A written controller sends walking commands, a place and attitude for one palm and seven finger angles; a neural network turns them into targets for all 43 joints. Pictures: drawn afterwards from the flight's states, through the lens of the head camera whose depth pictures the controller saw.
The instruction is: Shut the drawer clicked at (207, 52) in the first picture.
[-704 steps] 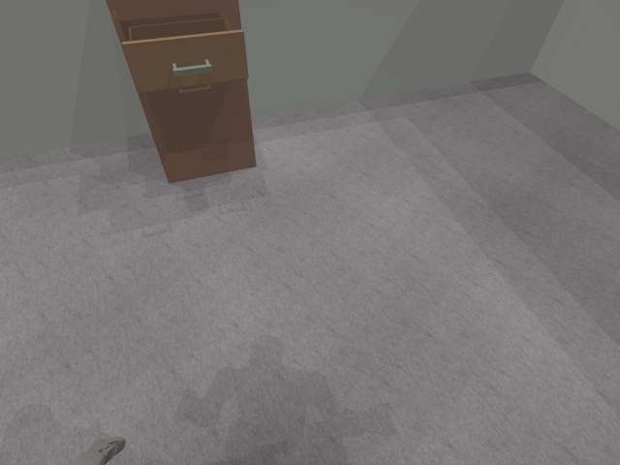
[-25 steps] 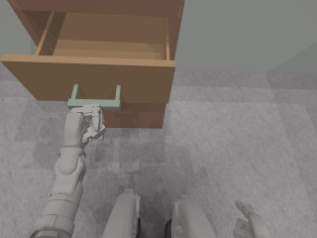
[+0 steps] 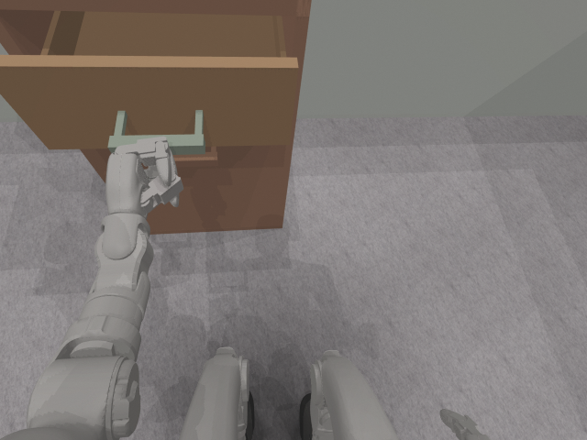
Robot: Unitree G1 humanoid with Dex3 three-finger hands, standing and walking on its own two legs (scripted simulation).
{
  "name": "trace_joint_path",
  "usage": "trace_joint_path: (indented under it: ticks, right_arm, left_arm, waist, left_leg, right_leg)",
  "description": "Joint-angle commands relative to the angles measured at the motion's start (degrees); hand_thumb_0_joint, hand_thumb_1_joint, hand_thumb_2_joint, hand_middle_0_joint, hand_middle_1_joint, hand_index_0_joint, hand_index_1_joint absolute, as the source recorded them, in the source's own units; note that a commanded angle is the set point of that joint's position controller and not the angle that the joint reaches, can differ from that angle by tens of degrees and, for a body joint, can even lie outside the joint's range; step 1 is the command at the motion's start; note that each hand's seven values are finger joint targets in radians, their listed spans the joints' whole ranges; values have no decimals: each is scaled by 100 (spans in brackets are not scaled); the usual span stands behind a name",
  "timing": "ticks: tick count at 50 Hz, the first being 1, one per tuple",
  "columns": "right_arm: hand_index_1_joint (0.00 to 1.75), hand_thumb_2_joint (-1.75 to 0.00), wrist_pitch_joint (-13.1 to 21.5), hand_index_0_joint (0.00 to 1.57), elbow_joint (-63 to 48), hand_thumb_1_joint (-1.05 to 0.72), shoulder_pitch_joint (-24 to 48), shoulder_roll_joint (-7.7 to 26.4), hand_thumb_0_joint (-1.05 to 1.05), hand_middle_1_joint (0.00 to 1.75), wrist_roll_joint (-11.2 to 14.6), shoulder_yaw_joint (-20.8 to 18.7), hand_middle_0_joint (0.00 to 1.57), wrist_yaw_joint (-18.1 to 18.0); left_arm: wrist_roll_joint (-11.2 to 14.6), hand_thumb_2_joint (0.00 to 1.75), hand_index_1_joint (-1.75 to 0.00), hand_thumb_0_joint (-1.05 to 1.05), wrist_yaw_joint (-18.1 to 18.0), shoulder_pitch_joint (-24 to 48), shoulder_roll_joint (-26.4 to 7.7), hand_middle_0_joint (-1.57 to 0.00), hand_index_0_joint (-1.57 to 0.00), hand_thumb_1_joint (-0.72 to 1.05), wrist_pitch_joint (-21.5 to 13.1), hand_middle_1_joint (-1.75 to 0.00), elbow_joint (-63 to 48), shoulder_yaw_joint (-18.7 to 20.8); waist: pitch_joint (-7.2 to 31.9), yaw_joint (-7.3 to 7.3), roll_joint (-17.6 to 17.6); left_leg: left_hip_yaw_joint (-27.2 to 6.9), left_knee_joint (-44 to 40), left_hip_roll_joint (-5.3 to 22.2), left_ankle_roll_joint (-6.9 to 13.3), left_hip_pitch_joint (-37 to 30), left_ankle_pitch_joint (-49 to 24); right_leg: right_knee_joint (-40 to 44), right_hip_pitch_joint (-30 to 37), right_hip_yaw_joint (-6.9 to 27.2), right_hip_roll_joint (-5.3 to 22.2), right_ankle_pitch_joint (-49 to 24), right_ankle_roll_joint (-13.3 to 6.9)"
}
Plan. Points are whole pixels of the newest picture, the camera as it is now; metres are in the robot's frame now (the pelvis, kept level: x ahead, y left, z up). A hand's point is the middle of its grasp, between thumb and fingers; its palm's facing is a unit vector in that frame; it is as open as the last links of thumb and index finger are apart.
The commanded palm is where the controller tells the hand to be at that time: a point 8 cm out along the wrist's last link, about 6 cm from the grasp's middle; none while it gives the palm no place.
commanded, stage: push the drawer shut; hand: left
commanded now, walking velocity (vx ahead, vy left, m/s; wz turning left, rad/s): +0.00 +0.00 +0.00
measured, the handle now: (159, 132) +0.53 +0.18 +0.03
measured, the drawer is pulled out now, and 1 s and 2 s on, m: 0.10 0.00 0.00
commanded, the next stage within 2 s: pull the fist back off the drawer in 1.06 s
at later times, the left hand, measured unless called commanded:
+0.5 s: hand (175, 143) +0.51 +0.16 +0.02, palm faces +0.06 -1.00 -0.03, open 3.0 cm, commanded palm +0.51 +0.19 +0.03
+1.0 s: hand (178, 122) +0.56 +0.16 +0.02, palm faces +0.07 -1.00 -0.03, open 2.6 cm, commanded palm +0.58 +0.18 +0.03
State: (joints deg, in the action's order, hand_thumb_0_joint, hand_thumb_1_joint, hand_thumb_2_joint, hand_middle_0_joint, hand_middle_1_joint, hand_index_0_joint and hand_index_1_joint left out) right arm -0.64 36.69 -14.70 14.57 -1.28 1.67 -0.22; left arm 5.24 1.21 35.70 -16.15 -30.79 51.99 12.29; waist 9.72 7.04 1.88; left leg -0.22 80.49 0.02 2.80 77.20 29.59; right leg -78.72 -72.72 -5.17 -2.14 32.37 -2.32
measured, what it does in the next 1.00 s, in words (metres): stands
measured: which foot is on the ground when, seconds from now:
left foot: down 0.00-1.00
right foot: down 0.00-1.00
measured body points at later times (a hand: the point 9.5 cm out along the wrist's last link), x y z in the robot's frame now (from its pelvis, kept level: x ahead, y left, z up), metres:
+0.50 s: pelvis +0.00 +0.00 -0.01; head +0.16 +0.03 +0.41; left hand +0.51 +0.21 +0.03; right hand +0.04 -0.26 -0.12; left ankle +0.07 +0.09 -0.59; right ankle +0.04 -0.10 -0.59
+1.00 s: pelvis +0.00 +0.00 -0.02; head +0.18 +0.03 +0.39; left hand +0.55 +0.21 +0.02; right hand +0.00 -0.27 -0.12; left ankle +0.07 +0.09 -0.59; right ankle +0.04 -0.10 -0.59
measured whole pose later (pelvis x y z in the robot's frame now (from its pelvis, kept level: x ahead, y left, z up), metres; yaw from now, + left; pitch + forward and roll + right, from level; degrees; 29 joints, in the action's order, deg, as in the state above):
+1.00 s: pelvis +0.00 +0.00 -0.02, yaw -2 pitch +32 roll -6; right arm -4.4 36.7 -18.5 14.7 -3.4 4.4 1.2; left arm -0.6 3.1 60.8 -29.8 -27.9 72.2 20.7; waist 8.3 13.2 2.2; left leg -2.5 84.9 1.2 2.3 87.0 30.0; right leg -81.3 -81.5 -7.4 -3.4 32.0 -3.0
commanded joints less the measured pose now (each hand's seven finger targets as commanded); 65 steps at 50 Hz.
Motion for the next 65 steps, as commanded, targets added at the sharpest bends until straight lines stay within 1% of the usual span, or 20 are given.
trace_joint_path:
  ticks: [1, 4, 8, 10, 12, 13, 17, 21, 24, 35, 37, 41, 45, 48, 49, 52, 58, 60, 64, 65]
  right_arm:
    - [30, -90, 128, 20, -393, -90, -569, 993, 0, 30, -37, -357, 20, -16]
    - [30, -90, 72, 20, -353, -90, -635, 1019, 0, 30, -59, -354, 20, -18]
    - [30, -90, 2, 20, -337, -90, -718, 1028, 0, 30, -92, -350, 20, 8]
    - [30, -90, -29, 20, -294, -90, -760, 1034, 0, 30, -93, -346, 20, 21]
    - [30, -90, -52, 20, -296, -90, -798, 1072, 0, 30, -111, -338, 20, 18]
    - [30, -90, -68, 20, -288, -90, -800, 1063, 0, 30, -121, -332, 20, 27]
    - [30, -90, -129, 20, -270, -90, -891, 1091, 0, 30, -132, -311, 20, 44]
    - [30, -90, -173, 20, -264, -90, -970, 1114, 0, 30, -153, -295, 20, 48]
    - [30, -90, -205, 20, -254, -90, -1003, 1100, 0, 30, -161, -285, 20, 64]
    - [30, -90, -306, 20, -155, -90, -1262, 1168, 0, 30, -222, -249, 20, 106]
    - [30, -90, -302, 20, -150, -90, -1350, 1196, 0, 30, -248, -236, 20, 107]
    - [30, -90, -313, 20, -140, -90, -1424, 1172, 0, 30, -250, -194, 20, 120]
    - [30, -90, -337, 20, -152, -90, -1476, 1209, 0, 30, -234, -159, 20, 81]
    - [30, -90, -298, 20, -140, -90, -1484, 1198, 0, 30, -224, -129, 20, 62]
    - [30, -90, -287, 20, -141, -90, -1490, 1215, 0, 30, -219, -124, 20, 48]
    - [30, -90, -218, 20, -136, -90, -1467, 1223, 0, 30, -201, -92, 20, 6]
    - [30, -90, -59, 20, -89, -90, -1420, 1266, 0, 30, -177, -26, 20, -63]
    - [30, -90, -40, 20, -87, -90, -1448, 1281, 0, 30, -176, -12, 20, -72]
    - [30, -90, 18, 20, -97, -90, -1455, 1289, 0, 30, -205, -39, 20, -35]
    - [30, -90, 18, 20, -86, -90, -1498, 1310, 0, 30, -212, -41, 20, -27]
  left_arm:
    - [23, 90, -160, 0, -72, 3144, -907, -140, -140, 90, -430, -160, -1041, 165]
    - [-17, 90, -160, 0, -86, 3358, -1215, -140, -140, 90, -480, -160, -837, 417]
    - [-66, 90, -160, 0, -39, 3570, -1306, -140, -140, 90, -547, -160, -693, 488]
    - [-64, 90, -160, 0, -23, 3750, -1301, -140, -140, 90, -531, -160, -521, 474]
    - [-97, 90, -160, 0, -34, 3918, -1515, -140, -140, 90, -546, -160, -456, 621]
    - [-121, 90, -160, 0, -24, 4013, -1441, -140, -140, 90, -552, -160, -474, 529]
    - [-155, 90, -160, 0, -19, 4214, -1611, -140, -140, 90, -506, -160, -167, 636]
    - [-201, 90, -160, 0, 19, 4534, -1886, -140, -140, 90, -472, -160, -66, 782]
    - [-241, 90, -160, 0, 59, 4744, -1754, -140, -140, 90, -440, -160, -57, 616]
    - [-421, 90, -160, 0, -49, 5397, -1977, -140, -140, 90, -190, -160, 320, 632]
    - [-449, 90, -160, 0, -65, 5603, -2217, -140, -140, 90, -187, -160, 262, 778]
    - [-515, 90, -160, 0, -33, 5821, -2309, -140, -140, 90, -92, -160, 456, 750]
    - [-532, 90, -160, 0, -19, 6111, -2817, -140, -140, 90, -17, -160, 429, 1016]
    - [-535, 90, -160, 0, 20, 6329, -2678, -140, -140, 90, 26, -160, 478, 814]
    - [-561, 90, -160, 0, 19, 6371, -2849, -140, -140, 90, 30, -160, 448, 899]
    - [-534, 90, -160, 0, 48, 6610, -2815, -140, -140, 90, 56, -160, 372, 747]
    - [-496, 90, -160, 0, 67, 6823, -2953, -140, -140, 90, 176, -160, 368, 685]
    - [-513, 90, -160, 0, 67, 6691, -3075, -140, -140, 90, 251, -160, 524, 794]
    - [-510, 90, -160, 0, 62, 6727, -2720, -140, -140, 90, 296, -160, 431, 584]
    - [-490, 90, -160, 0, 41, 6617, -2837, -140, -140, 90, 327, -160, 524, 743]
  waist:
    - [2722, 340, 547]
    - [2777, 352, 387]
    - [2986, 322, 665]
    - [2868, 423, 487]
    - [2883, 441, 595]
    - [2957, 444, 742]
    - [2875, 554, 594]
    - [2999, 589, 755]
    - [3071, 644, 990]
    - [3073, 890, 1109]
    - [3271, 908, 1124]
    - [3152, 994, 1196]
    - [3148, 1050, 1110]
    - [3008, 1176, 1234]
    - [3054, 1149, 1277]
    - [3080, 1260, 1451]
    - [3154, 1313, 1735]
    - [3025, 1273, 1621]
    - [3128, 1268, 1804]
    - [3095, 1256, 1645]
  left_leg:
    - [-589, -1082, 48, -121, -2563, -456]
    - [-551, -1012, 47, -101, -2399, -487]
    - [-587, -1002, 58, -133, -2622, -728]
    - [-589, -970, 69, -106, -2504, -647]
    - [-627, -951, 82, -104, -2518, -658]
    - [-652, -960, 81, -120, -2604, -685]
    - [-648, -889, 97, -84, -2448, -663]
    - [-662, -788, 96, -76, -2424, -800]
    - [-702, -778, 114, -92, -2586, -868]
    - [-846, -676, 176, -78, -2618, -958]
    - [-842, -597, 181, -59, -2612, -1116]
    - [-764, -516, 168, -17, -2332, -1008]
    - [-685, -432, 167, 26, -1964, -847]
    - [-714, -441, 165, 33, -1909, -609]
    - [-710, -428, 169, 32, -1879, -527]
    - [-731, -435, 178, 44, -1932, -409]
    - [-813, -509, 209, 26, -1980, -45]
    - [-832, -540, 211, 18, -1850, 61]
    - [-967, -632, 221, -13, -2137, 184]
    - [-983, -634, 235, -12, -2091, 190]
  right_leg:
    - [1190, 527, 371, -21, -495, 45]
    - [1202, 652, 407, -24, -505, 65]
    - [1128, 564, 365, -34, -644, 39]
    - [1163, 557, 373, -49, -607, 56]
    - [1106, 440, 358, -60, -609, 51]
    - [1080, 381, 349, -55, -619, 43]
    - [1095, 363, 355, -83, -611, 54]
    - [1011, 318, 356, -96, -682, 38]
    - [1016, 188, 338, -90, -718, 35]
    - [962, -148, 272, -113, -766, 43]
    - [926, -80, 284, -117, -842, 47]
    - [959, -59, 333, -140, -769, 43]
    - [1020, 154, 413, -155, -689, 63]
    - [1027, -46, 401, -164, -539, 65]
    - [1013, -42, 412, -165, -478, 57]
    - [1025, -192, 425, -164, -412, 62]
    - [1006, -376, 412, -149, -231, 62]
    - [1007, -330, 393, -150, -182, 48]
    - [944, -573, 311, -135, -190, 28]
    - [954, -527, 305, -139, -199, 35]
